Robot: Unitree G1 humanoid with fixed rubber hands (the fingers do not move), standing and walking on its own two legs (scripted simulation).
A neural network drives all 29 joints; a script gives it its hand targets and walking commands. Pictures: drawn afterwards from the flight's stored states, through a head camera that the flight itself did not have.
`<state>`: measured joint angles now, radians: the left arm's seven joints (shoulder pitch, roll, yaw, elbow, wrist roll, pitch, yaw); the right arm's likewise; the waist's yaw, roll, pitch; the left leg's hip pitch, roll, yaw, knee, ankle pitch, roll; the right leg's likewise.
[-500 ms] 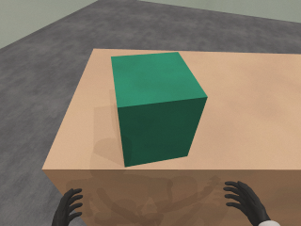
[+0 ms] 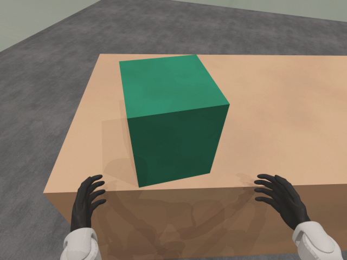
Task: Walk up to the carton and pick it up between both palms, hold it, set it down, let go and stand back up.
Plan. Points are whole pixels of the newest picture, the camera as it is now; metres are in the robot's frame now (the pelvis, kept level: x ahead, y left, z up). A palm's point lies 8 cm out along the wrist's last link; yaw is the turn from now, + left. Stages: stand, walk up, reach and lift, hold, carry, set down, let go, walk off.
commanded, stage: reach and lift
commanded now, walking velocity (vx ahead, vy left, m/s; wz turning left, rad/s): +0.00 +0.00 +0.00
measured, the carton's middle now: (167, 121) +0.44 +0.04 +0.09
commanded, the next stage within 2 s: none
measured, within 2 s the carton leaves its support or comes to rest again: neither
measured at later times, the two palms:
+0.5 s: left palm (77, 184) +0.24 +0.21 +0.11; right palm (283, 173) +0.30 -0.21 +0.09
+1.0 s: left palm (75, 150) +0.29 +0.22 +0.14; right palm (277, 132) +0.37 -0.20 +0.14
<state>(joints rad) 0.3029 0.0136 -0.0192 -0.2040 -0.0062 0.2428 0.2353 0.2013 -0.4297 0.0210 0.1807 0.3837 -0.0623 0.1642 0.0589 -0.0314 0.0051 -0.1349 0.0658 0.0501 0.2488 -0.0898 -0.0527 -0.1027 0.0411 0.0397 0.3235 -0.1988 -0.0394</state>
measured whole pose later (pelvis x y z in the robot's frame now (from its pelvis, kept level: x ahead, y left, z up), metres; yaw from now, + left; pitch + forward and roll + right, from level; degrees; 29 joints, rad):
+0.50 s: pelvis -0.01 +0.00 +0.00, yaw -2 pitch -2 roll +1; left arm 0.02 0.03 0.12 -0.36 -0.05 0.64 0.21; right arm -0.12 -0.47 0.07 0.13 0.45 0.22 0.03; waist 0.06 -0.01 0.03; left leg -0.12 0.07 0.06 0.23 -0.07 -0.06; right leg -0.11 0.05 0.06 0.32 -0.18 -0.04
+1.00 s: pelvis -0.01 +0.00 +0.00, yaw -1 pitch +1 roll +1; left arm -0.32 0.05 0.23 -0.21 -0.06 0.84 0.22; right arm -0.51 -0.52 0.12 0.35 0.51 0.37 0.02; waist 0.07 -0.01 -0.03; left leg -0.20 0.07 0.04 0.27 -0.09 -0.06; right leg -0.18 0.06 0.06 0.35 -0.18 -0.04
